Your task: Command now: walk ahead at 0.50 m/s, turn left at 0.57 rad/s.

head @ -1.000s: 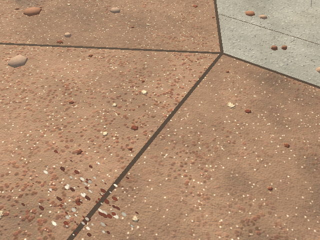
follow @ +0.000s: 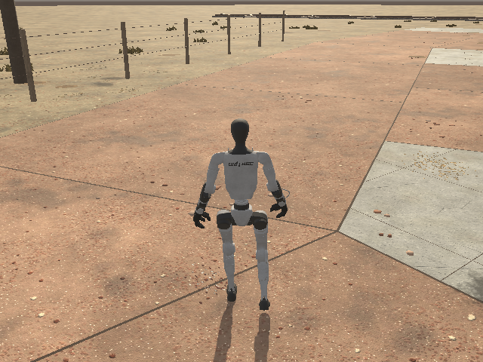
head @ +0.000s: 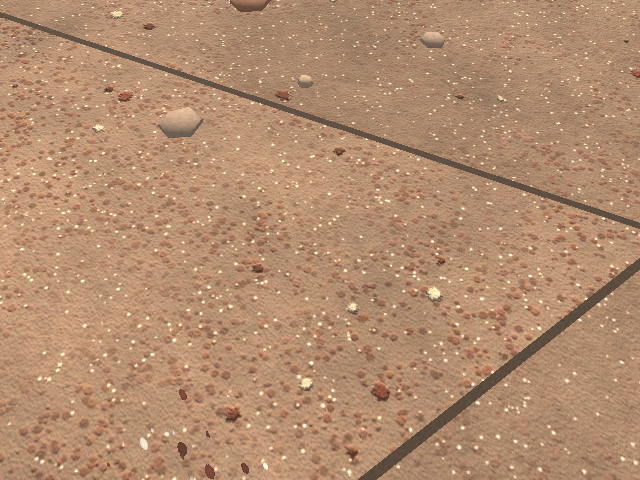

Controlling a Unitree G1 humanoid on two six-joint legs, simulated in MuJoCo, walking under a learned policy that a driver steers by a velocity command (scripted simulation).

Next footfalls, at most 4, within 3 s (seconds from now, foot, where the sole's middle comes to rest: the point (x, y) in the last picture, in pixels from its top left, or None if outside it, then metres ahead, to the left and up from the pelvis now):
0.40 right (391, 478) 0.43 -0.11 -0.76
0.92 left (251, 361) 0.67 0.19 -0.76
1.44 right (331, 238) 1.01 0.01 -0.76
1.86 left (234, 213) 1.09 0.26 -0.76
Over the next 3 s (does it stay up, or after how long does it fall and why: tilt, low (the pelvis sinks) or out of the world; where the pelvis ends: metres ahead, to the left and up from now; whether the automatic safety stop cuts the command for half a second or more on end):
stays up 1.11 0.11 0.02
